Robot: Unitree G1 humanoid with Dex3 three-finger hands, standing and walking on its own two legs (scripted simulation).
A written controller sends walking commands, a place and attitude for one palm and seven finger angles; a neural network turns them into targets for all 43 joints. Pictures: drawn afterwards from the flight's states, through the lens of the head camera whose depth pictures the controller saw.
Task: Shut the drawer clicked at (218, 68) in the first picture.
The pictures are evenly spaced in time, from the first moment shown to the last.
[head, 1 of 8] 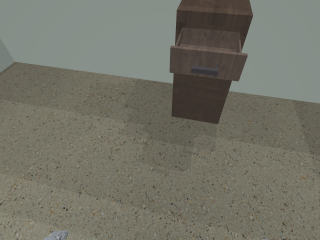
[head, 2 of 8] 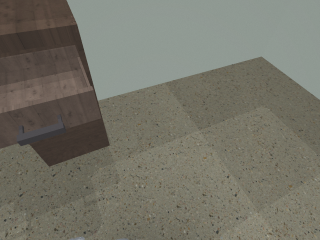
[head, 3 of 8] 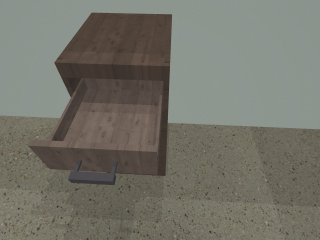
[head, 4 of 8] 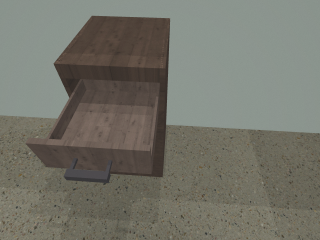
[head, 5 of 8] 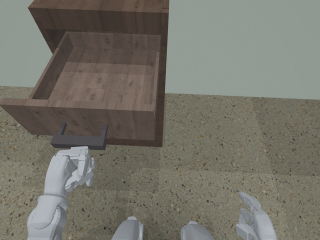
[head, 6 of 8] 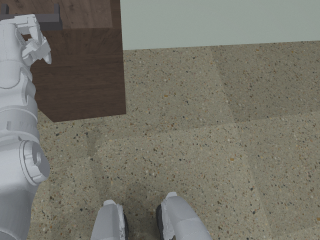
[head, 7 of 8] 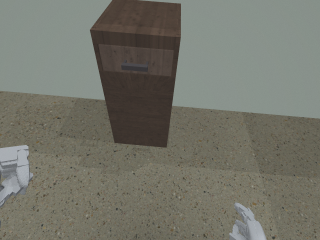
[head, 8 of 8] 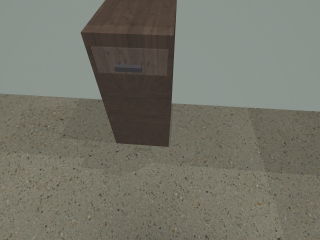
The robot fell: no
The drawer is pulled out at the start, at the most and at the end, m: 0.30 0.30 0.00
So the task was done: yes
